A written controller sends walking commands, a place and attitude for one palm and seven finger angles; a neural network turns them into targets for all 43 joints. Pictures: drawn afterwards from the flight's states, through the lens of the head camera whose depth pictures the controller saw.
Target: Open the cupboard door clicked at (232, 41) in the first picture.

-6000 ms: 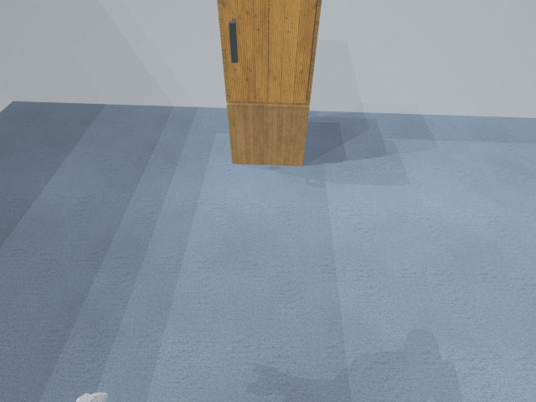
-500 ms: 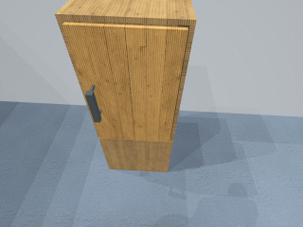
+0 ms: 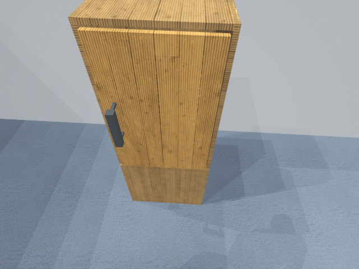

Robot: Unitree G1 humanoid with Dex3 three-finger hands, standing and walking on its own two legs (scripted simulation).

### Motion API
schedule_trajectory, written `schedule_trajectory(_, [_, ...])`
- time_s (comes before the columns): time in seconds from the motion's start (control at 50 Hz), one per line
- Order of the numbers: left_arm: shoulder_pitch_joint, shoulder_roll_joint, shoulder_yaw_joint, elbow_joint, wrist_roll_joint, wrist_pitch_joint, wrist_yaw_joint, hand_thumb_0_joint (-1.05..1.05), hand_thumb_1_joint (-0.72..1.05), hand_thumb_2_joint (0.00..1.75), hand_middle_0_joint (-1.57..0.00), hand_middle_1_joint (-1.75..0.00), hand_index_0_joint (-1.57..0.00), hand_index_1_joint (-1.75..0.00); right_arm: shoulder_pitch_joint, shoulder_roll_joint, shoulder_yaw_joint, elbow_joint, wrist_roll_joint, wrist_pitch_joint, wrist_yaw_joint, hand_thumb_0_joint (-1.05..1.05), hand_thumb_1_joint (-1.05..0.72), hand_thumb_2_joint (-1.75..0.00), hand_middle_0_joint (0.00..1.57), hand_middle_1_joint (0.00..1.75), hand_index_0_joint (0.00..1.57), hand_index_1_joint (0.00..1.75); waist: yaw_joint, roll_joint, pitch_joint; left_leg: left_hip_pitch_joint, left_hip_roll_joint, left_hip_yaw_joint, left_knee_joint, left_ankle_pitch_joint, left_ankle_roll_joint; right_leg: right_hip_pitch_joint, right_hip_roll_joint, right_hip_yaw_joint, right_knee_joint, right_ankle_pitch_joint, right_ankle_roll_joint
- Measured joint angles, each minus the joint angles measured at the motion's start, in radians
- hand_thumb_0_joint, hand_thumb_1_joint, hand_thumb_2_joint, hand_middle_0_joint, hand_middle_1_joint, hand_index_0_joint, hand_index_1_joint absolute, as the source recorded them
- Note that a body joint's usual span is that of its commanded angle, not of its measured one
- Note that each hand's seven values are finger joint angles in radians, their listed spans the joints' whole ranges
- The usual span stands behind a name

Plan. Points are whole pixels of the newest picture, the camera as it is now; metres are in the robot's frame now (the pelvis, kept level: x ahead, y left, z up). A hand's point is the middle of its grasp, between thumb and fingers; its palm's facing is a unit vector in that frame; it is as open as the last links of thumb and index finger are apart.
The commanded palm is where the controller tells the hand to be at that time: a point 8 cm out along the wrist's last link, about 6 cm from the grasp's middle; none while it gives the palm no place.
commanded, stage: look again from close up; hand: left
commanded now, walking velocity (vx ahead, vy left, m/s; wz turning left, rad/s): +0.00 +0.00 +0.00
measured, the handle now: (116, 125) +0.55 +0.25 -0.06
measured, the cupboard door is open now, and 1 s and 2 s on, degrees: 0 0 0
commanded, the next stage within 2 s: shuffle to correct the standing spot in 0.44 s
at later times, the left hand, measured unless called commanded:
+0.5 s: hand out of the picture -0.05 +0.22 -0.19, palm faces +0.03 -0.98 -0.19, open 7.4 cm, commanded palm none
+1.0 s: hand out of the picture -0.07 +0.20 -0.19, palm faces +0.06 -0.99 -0.13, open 7.4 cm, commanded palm none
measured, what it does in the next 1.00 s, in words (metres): stands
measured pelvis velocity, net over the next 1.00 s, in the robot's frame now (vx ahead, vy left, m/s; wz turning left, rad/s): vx -0.01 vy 0.04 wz -0.01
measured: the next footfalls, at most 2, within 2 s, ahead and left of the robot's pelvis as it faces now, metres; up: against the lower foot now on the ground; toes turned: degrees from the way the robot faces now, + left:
none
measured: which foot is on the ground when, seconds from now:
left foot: down 0.00-1.00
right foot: down 0.00-1.00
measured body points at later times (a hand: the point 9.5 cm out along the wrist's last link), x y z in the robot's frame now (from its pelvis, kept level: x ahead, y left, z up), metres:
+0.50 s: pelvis -0.05 +0.04 -0.01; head -0.06 +0.06 +0.44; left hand -0.05 +0.28 -0.17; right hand -0.02 -0.19 -0.15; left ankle +0.01 +0.15 -0.74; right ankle -0.07 -0.10 -0.74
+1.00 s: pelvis -0.01 +0.04 -0.01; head -0.01 +0.06 +0.44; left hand -0.08 +0.25 -0.18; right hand -0.02 -0.17 -0.17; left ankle +0.01 +0.15 -0.74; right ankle -0.05 -0.07 -0.73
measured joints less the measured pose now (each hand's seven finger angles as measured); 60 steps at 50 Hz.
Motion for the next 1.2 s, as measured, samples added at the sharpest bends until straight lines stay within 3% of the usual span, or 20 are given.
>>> schedule_trajectory(0.06, [0.018,-0.010,-0.008,-0.027,0.007,-0.030,0.014,0.00,0.91,0.89,-0.20,-0.30,-0.20,-0.30,-0.005,-0.017,-0.005,-0.057,-0.004,-0.004,0.011,0.01,-0.92,-0.90,0.20,0.30,0.20,0.30,-0.011,0.015,0.014,-0.047,0.011,0.008,0.079,-0.026,0.030,-0.036,0.007,0.009,0.044,0.000,0.005])
schedule_trajectory(0.12, [0.031,-0.006,-0.010,-0.049,0.003,-0.027,0.014,0.00,0.91,0.89,-0.20,-0.30,-0.20,-0.30,0.010,-0.021,-0.011,-0.097,-0.004,-0.020,0.010,0.01,-0.92,-0.90,0.20,0.30,0.20,0.30,-0.025,0.007,0.005,-0.050,0.001,0.007,0.099,-0.047,0.023,-0.067,-0.006,0.004,0.127,-0.023,0.011])
schedule_trajectory(0.26, [0.012,0.019,-0.009,-0.087,0.006,0.005,0.004,0.00,0.91,0.89,-0.20,-0.30,-0.20,-0.30,0.006,-0.006,-0.007,-0.114,-0.004,0.001,0.013,0.01,-0.91,-0.90,0.20,0.30,0.19,0.30,-0.010,-0.016,-0.014,-0.071,-0.018,0.013,0.149,-0.054,0.040,-0.074,-0.028,0.009,0.153,-0.043,0.033])
schedule_trajectory(0.58, [0.087,0.053,-0.005,-0.077,0.010,0.016,-0.013,0.00,0.91,0.90,-0.20,-0.30,-0.20,-0.30,0.056,0.000,-0.001,-0.103,-0.007,0.008,0.030,0.01,-0.91,-0.90,0.20,0.30,0.20,0.30,0.002,-0.032,-0.047,-0.106,-0.050,0.012,0.054,0.040,0.067,-0.121,-0.054,0.004,0.094,0.030,0.045])
schedule_trajectory(0.74, [0.148,0.028,0.004,-0.041,0.012,0.012,-0.024,0.00,0.91,0.90,-0.20,-0.30,-0.20,-0.30,0.081,0.005,-0.007,-0.077,-0.013,0.022,0.035,0.01,-0.90,-0.90,0.20,0.30,0.20,0.30,0.008,-0.024,-0.057,-0.134,-0.056,-0.005,0.108,-0.069,0.074,-0.134,-0.040,0.017,0.124,-0.047,0.016])
schedule_trajectory(0.86, [0.181,0.004,0.011,-0.015,0.009,0.009,-0.028,0.00,0.91,0.90,-0.20,-0.30,-0.20,-0.30,0.100,0.010,-0.011,-0.072,-0.012,0.000,0.035,0.01,-0.90,-0.90,0.20,0.30,0.20,0.30,0.011,-0.031,-0.047,-0.137,-0.060,-0.002,0.170,-0.045,0.077,-0.132,-0.044,0.026,0.184,-0.053,0.027])
schedule_trajectory(0.92, [0.182,-0.003,0.012,-0.008,0.013,0.012,-0.030,0.00,0.91,0.89,-0.20,-0.30,-0.20,-0.30,0.106,0.021,-0.013,-0.070,-0.012,-0.013,0.032,0.01,-0.90,-0.90,0.20,0.30,0.20,0.30,0.011,-0.043,-0.053,-0.128,-0.066,0.013,0.184,-0.072,0.079,-0.148,-0.046,0.042,0.241,-0.121,-0.003])
schedule_trajectory(0.98, [0.156,-0.011,0.011,-0.014,0.017,0.006,-0.031,0.00,0.91,0.89,-0.20,-0.30,-0.20,-0.30,0.100,0.033,-0.011,-0.073,-0.012,-0.027,0.028,0.01,-0.90,-0.90,0.20,0.30,0.20,0.30,0.009,-0.040,-0.046,-0.108,-0.061,0.032,0.156,-0.075,0.082,-0.207,-0.032,0.018,0.338,-0.153,-0.024])
schedule_trajectory(1.06, [0.110,-0.018,0.008,-0.039,0.010,-0.030,-0.020,0.00,0.91,0.90,-0.20,-0.30,-0.20,-0.30,0.096,0.042,0.002,-0.059,-0.003,-0.028,0.016,0.01,-0.91,-0.90,0.20,0.30,0.20,0.30,0.007,-0.033,-0.032,-0.086,-0.065,0.038,0.144,-0.080,0.064,-0.185,-0.019,0.003,0.197,0.011,-0.019])
schedule_trajectory(1.2, [0.045,-0.018,-0.008,-0.036,0.005,-0.020,0.005,0.02,0.94,0.89,-0.20,-0.30,-0.20,-0.30,0.063,0.037,0.004,-0.022,-0.001,-0.007,-0.001,0.03,-0.93,-0.90,0.20,0.30,0.20,0.30,-0.001,-0.021,-0.043,-0.023,-0.056,0.033,0.060,-0.064,0.048,-0.129,-0.005,-0.002,0.132,-0.018,-0.014])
